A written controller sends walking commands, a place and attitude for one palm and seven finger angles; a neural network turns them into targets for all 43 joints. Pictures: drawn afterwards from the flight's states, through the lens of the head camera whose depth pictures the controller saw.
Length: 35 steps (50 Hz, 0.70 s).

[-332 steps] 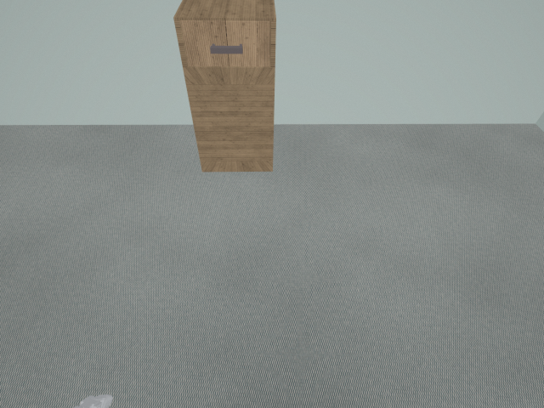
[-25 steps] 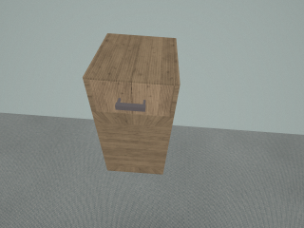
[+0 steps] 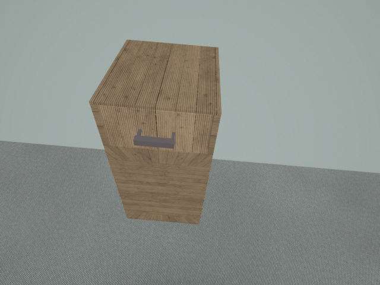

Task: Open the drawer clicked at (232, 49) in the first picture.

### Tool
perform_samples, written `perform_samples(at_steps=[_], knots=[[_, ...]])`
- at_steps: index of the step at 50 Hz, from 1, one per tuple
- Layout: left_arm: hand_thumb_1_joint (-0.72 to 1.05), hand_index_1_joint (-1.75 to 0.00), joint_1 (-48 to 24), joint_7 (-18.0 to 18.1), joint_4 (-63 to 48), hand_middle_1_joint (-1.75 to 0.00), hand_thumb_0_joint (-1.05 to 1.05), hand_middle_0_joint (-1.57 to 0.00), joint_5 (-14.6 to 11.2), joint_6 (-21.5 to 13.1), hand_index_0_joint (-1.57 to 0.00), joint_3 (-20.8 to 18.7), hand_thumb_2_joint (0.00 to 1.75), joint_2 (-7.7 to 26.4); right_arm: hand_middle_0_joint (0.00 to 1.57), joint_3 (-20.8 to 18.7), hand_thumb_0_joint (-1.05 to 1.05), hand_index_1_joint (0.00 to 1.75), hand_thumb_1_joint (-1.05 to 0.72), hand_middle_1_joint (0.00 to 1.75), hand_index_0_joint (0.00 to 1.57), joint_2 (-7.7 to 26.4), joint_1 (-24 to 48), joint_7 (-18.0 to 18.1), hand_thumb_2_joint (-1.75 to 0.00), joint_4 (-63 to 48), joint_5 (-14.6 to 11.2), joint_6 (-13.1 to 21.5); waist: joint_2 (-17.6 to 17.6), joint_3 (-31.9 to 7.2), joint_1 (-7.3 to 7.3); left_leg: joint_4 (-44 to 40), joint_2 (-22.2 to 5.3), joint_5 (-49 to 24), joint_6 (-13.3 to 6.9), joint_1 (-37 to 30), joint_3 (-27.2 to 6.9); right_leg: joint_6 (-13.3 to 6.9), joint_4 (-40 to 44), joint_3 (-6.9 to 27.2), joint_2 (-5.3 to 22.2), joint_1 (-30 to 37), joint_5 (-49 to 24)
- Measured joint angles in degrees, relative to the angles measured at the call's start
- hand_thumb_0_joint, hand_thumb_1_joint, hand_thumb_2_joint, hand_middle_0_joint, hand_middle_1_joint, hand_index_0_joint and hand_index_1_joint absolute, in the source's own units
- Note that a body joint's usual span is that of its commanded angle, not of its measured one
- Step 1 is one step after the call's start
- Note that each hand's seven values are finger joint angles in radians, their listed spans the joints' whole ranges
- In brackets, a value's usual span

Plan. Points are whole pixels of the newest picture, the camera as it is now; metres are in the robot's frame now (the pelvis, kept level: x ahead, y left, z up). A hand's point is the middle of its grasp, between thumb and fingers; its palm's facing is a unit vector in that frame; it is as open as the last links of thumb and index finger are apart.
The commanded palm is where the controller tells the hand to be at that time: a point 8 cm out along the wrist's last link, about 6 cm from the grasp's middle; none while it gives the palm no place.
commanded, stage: shuffle to correct the standing spot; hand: left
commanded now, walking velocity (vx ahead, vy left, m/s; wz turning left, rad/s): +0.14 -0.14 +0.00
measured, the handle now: (155, 137) +0.56 +0.15 -0.07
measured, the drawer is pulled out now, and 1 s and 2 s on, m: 0.00 0.00 0.00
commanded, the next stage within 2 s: come to a stop and stand still in 0.20 s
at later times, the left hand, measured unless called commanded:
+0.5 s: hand (151, 274) +0.19 +0.10 -0.16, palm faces -0.05 -0.97 -0.25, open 7.3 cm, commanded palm none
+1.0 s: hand out of the picture +0.08 +0.15 -0.17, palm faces +0.07 -0.98 -0.20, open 7.4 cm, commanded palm none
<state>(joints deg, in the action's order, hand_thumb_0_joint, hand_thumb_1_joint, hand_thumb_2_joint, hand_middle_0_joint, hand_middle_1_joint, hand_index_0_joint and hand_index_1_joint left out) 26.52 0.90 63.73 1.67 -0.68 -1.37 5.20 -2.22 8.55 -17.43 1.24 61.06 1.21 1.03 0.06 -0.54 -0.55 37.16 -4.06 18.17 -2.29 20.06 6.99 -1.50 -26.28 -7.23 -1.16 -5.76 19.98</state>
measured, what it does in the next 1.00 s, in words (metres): steps on the spot: left foot, then right foot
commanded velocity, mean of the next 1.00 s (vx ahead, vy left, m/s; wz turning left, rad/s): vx -0.01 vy -0.01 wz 0.00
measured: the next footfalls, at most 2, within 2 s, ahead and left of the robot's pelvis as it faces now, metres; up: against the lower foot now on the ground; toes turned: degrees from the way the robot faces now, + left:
left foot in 0.02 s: +0.08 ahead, +0.10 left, +0.00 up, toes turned +8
right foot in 0.44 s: +0.19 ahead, -0.21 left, +0.00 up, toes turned -10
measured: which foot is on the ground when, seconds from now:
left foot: up 0.00-0.00, down 0.02-0.44, up 0.46-0.86, down 0.88-1.00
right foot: down 0.00-0.02, up 0.04-0.42, down 0.44-0.88, up 0.90-1.00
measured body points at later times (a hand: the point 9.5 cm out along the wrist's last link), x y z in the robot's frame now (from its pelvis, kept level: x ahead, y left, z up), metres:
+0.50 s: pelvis +0.10 -0.08 -0.01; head +0.13 -0.11 +0.44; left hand +0.19 +0.15 -0.14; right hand +0.02 -0.29 -0.17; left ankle +0.05 +0.08 -0.71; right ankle +0.15 -0.20 -0.73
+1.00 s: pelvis +0.05 -0.04 +0.01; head +0.05 -0.02 +0.46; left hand +0.08 +0.20 -0.15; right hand +0.10 -0.28 -0.13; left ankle +0.04 +0.05 -0.73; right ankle +0.09 -0.18 -0.69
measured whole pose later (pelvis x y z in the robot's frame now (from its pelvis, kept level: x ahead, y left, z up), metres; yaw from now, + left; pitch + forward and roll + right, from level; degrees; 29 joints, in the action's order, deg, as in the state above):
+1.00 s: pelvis +0.05 -0.04 +0.01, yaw -1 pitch +0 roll -1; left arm 15.8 0.7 59.2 1.8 3.3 -3.8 11.3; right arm -1.8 9.0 -14.9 1.2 57.3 1.8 -1.1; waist -1.0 -1.2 -0.9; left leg 27.4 -0.2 16.4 -2.3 10.8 3.1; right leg 1.1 -49.3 -1.0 2.0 -26.3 18.2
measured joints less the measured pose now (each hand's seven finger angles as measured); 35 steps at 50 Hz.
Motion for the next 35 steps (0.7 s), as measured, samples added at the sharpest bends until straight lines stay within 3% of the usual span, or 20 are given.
perform_samples(at_steps=[1, 4, 6, 9, 13, 17, 21, 22, 23, 25, 29, 35], knots=[[0.91, -0.30, 0.1, -0.2, 0.0, -0.29, 0.00, -0.20, -0.1, 0.1, -0.20, 0.1, 0.90, -0.2, 0.20, 0.0, 0.02, 0.30, -0.92, 0.30, 0.20, 0.2, 0.1, 0.1, -0.90, -0.3, 0.0, 0.7, 0.1, 0.0, 0.08, -2.8, -0.2, -2.1, -0.2, -1.1, 0.1, 0.3, -2.6, 0.1, -0.1, -0.7, 1.8], [0.91, -0.30, -1.0, -0.8, 0.4, -0.29, 0.00, -0.20, 0.1, 1.5, -0.20, 0.0, 0.90, 0.1, 0.20, 0.1, 0.01, 0.30, -0.93, 0.30, 0.20, -0.4, 0.8, 0.6, -0.90, -0.4, 0.3, 1.6, -2.0, 0.0, 0.12, -0.9, 0.5, -0.9, -0.6, -2.0, 2.6, -0.3, -18.6, 2.9, 1.5, -7.5, 6.7], [0.91, -0.30, -2.4, -1.2, 0.1, -0.29, 0.00, -0.20, 0.6, 2.1, -0.20, -0.2, 0.90, 0.4, 0.20, 0.2, 0.01, 0.30, -0.93, 0.30, 0.20, -0.7, 0.0, 1.0, -0.90, -0.5, 0.3, 1.9, -2.0, -0.4, 0.67, -3.1, 0.5, -0.5, -0.5, -4.0, 3.5, -0.2, -28.2, 3.6, 2.2, -12.9, 5.2], [0.91, -0.30, -5.6, -1.6, -1.5, -0.29, 0.00, -0.19, 0.8, 2.0, -0.20, -0.9, 0.90, 1.5, 0.20, 0.6, 0.01, 0.30, -0.92, 0.30, 0.20, -1.2, -1.7, 1.2, -0.90, 0.2, 0.3, 2.1, -1.7, -0.3, 1.25, -8.3, 0.6, -2.4, 0.2, -7.1, 3.5, 0.9, -32.4, 3.9, 4.2, -18.9, -0.3], [0.94, -0.30, -9.0, -1.2, -3.6, -0.29, 0.02, -0.19, 0.8, 2.5, -0.20, -2.0, 0.90, 4.2, 0.20, 0.8, 0.01, 0.30, -0.91, 0.30, 0.20, -2.4, -3.7, 1.2, -0.90, 1.6, 0.3, 1.8, -1.5, 0.4, 1.56, -12.8, 0.0, -3.7, 1.4, -10.2, 3.5, 2.6, -27.5, 4.6, 6.4, -22.9, -5.7], [0.94, -0.30, -11.7, -1.4, -5.1, -0.29, 0.02, -0.19, 0.2, 2.9, -0.20, -2.7, 0.90, 6.0, 0.20, 0.4, 0.01, 0.30, -0.91, 0.30, 0.20, -2.7, -4.8, 1.0, -0.90, 2.6, 0.5, 1.0, -0.9, 1.7, 2.52, -13.2, -1.1, -2.7, 3.2, -11.6, 3.4, 3.3, -19.2, 4.3, 7.5, -22.8, -7.7], [0.93, -0.30, -14.0, -1.1, -6.4, -0.29, 0.01, -0.19, -0.2, 2.2, -0.20, -2.7, 0.90, 6.1, 0.21, -0.4, 0.01, 0.30, -0.90, 0.30, 0.20, -2.0, -5.3, 0.7, -0.90, 3.1, 0.6, -0.2, 0.2, 3.3, 3.57, -9.2, -2.6, 0.4, 5.5, -11.3, 2.9, 3.1, -8.9, 2.9, 6.6, -18.1, -10.1], [0.93, -0.30, -14.1, -1.0, -6.8, -0.29, 0.01, -0.19, -0.2, 1.4, -0.20, -2.5, 0.90, 6.0, 0.21, -0.5, 0.01, 0.30, -0.90, 0.30, 0.20, -1.8, -5.7, 0.6, -0.90, 3.2, 0.5, -0.4, 0.2, 3.4, 3.50, -6.7, -2.8, 2.1, 5.9, -10.6, 2.6, 2.8, -6.1, 2.6, 6.6, -16.2, -12.2], [0.92, -0.30, -14.7, -0.6, -6.7, -0.29, 0.01, -0.19, -0.2, 0.7, -0.20, -2.4, 0.90, 5.3, 0.21, -0.7, 0.01, 0.30, -0.90, 0.30, 0.20, -1.1, -5.4, 0.4, -0.90, 3.3, 0.2, -0.8, 1.3, 3.6, 3.21, -2.9, -3.1, 4.9, 5.3, -9.1, 1.3, 2.3, -6.9, 2.1, 6.0, -16.2, -9.9], [0.92, -0.30, -15.9, -0.1, -6.6, -0.29, 0.01, -0.19, -0.3, 0.1, -0.20, -1.4, 0.90, 3.4, 0.20, -1.2, 0.01, 0.30, -0.90, 0.30, 0.20, 0.5, -4.5, 0.5, -0.90, 3.0, -0.5, -2.0, 3.4, 4.3, 3.42, 5.3, -2.0, 10.9, 4.0, -5.9, -2.7, 1.3, -8.6, 0.9, 5.3, -15.9, -6.8], [0.92, -0.30, -18.2, 1.0, -7.6, -0.29, 0.00, -0.19, -0.7, -0.3, -0.20, -0.9, 0.90, 1.2, 0.20, -1.8, 0.01, 0.30, -0.91, 0.30, 0.20, 1.9, -1.3, 0.6, -0.90, 1.8, -0.8, -3.3, 3.5, 5.1, 2.64, 19.9, 1.7, 12.7, 4.0, 0.0, -4.4, 0.4, -6.6, -0.1, 5.7, -13.9, -7.3], [0.92, -0.30, -20.3, 1.7, -8.8, -0.29, -0.01, -0.20, -0.3, 0.5, -0.21, -0.8, 0.90, 1.2, 0.20, -2.5, 0.01, 0.30, -0.91, 0.30, 0.19, 3.1, 5.0, -0.3, -0.90, -1.6, -0.3, -4.8, 1.8, 5.3, 1.07, 23.6, 4.0, 8.2, 5.0, 4.4, -4.5, 0.1, -2.6, -1.3, 6.1, -13.0, -10.6]])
